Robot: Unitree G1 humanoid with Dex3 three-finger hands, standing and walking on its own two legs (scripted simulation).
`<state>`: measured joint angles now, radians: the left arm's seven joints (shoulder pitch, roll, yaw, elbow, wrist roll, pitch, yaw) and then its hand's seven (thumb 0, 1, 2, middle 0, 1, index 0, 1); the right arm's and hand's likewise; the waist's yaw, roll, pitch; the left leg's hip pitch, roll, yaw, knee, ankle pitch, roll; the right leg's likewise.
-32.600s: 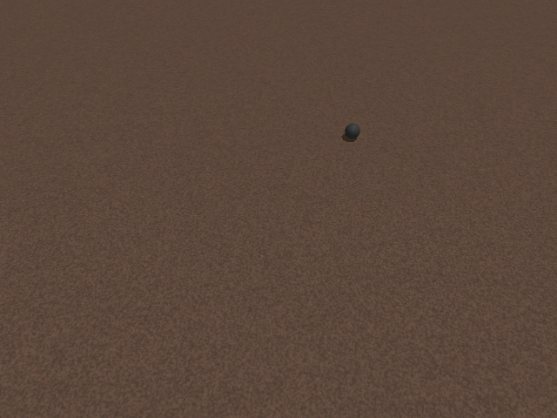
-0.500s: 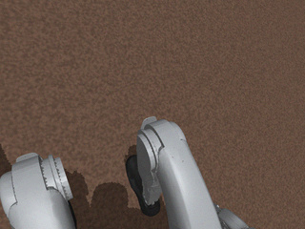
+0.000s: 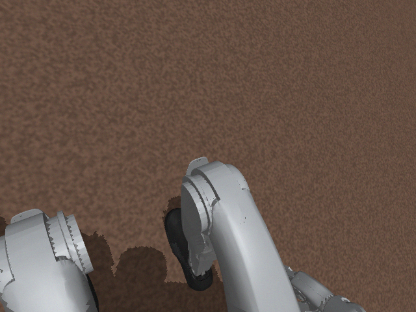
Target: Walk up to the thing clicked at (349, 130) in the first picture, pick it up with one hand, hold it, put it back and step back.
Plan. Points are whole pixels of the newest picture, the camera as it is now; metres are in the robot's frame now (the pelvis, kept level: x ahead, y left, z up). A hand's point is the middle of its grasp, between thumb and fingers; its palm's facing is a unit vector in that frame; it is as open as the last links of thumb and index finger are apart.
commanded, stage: open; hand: left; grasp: from above
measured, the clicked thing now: out of the picture +0.43 +0.31 -0.25
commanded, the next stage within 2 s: withdraw in 0.86 s
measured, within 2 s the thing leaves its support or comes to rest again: rests again in 1.30 s
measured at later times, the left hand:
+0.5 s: hand out of the picture +0.42 +0.32 -0.24, palm faces -0.44 -0.16 -0.88, open 13.4 cm
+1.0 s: hand out of the picture +0.42 +0.32 -0.24, palm faces -0.44 -0.15 -0.89, open 13.5 cm
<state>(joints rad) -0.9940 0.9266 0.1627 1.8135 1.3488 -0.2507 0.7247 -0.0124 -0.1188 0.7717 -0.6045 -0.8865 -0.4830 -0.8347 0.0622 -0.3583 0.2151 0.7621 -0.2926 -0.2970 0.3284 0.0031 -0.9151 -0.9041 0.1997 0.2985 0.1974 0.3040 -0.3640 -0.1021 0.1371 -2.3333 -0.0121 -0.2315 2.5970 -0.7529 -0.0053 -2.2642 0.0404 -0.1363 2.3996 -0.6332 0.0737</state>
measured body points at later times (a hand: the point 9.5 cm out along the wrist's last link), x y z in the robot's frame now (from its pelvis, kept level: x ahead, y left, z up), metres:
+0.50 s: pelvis +0.00 +0.00 +0.00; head +0.26 +0.12 +0.34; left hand +0.44 +0.32 -0.19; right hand +0.05 -0.26 -0.06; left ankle +0.06 +0.12 -0.26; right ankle +0.12 -0.13 -0.26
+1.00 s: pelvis +0.00 +0.00 +0.00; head +0.26 +0.12 +0.35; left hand +0.44 +0.33 -0.19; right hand +0.05 -0.26 -0.05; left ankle +0.06 +0.12 -0.26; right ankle +0.12 -0.13 -0.26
